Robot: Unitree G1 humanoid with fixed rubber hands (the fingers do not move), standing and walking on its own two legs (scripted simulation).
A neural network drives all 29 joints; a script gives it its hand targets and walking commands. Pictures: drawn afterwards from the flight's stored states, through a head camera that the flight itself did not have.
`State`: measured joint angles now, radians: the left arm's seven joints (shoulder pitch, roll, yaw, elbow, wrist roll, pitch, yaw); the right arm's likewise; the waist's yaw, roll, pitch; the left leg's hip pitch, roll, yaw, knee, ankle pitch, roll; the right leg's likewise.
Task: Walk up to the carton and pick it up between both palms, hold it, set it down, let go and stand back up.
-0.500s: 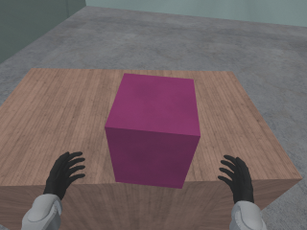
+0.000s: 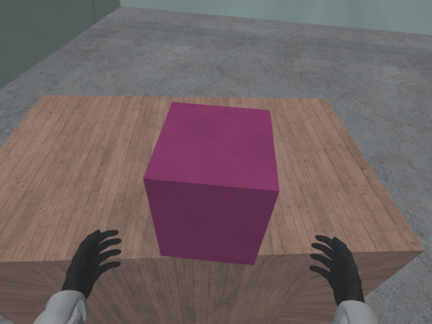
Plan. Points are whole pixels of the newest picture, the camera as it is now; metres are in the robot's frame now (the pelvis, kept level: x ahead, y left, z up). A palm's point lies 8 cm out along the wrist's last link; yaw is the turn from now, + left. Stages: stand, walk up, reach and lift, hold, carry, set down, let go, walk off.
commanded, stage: set down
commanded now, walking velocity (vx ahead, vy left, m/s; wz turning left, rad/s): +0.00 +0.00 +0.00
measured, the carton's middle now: (213, 185) +0.39 +0.02 +0.06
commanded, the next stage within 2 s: let go in 1.34 s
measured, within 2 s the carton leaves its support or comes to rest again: neither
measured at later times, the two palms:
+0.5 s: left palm (90, 287) +0.21 +0.23 +0.00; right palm (334, 302) +0.20 -0.20 -0.02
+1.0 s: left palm (93, 287) +0.21 +0.22 +0.00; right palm (337, 317) +0.18 -0.22 -0.06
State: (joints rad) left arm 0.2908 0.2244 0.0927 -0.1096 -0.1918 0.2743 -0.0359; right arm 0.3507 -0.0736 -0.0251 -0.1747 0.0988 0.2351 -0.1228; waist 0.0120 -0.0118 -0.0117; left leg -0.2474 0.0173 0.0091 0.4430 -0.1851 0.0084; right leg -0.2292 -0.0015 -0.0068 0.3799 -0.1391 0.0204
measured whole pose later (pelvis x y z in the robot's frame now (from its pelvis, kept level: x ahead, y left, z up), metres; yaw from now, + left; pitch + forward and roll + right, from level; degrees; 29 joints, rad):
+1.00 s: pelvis +0.01 -0.01 +0.00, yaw +0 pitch -2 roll +0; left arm 0.22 0.22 0.04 0.21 -0.13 0.14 -0.04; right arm 0.27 -0.14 -0.03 0.36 0.09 0.00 -0.02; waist 0.01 0.05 0.01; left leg -0.21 0.02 0.01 0.44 -0.21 0.00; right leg -0.21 0.00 -0.01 0.43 -0.19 0.01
